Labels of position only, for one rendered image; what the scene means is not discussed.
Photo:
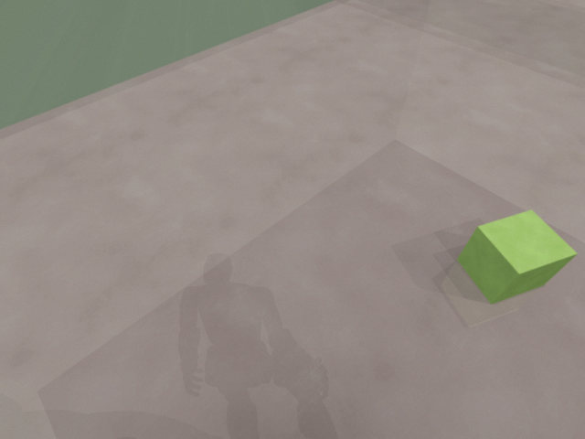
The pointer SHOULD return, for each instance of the carton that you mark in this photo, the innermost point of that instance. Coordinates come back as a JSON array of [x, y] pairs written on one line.
[[514, 255]]

